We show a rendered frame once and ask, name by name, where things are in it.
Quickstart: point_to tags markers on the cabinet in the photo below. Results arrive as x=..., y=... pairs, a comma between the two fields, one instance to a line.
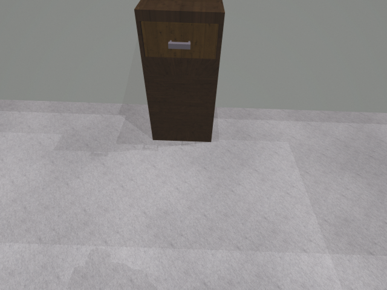
x=181, y=92

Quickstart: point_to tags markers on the drawer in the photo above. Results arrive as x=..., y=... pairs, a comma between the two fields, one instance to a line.
x=202, y=37

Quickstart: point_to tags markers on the handle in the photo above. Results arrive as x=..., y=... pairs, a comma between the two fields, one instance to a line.
x=179, y=45

